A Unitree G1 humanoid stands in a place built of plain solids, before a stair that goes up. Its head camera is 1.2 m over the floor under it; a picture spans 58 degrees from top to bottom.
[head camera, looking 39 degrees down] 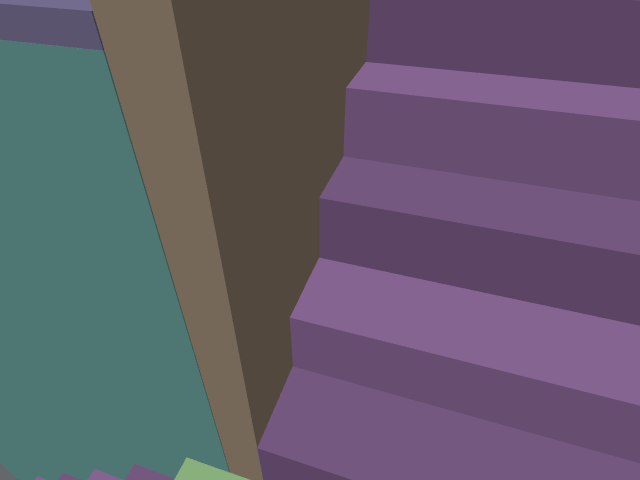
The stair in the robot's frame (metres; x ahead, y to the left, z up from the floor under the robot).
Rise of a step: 0.20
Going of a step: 0.23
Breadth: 1.02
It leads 18 degrees to the right of straight ahead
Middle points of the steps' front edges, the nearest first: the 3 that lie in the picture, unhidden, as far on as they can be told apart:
0.53 -0.41 0.40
0.75 -0.48 0.60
0.97 -0.55 0.80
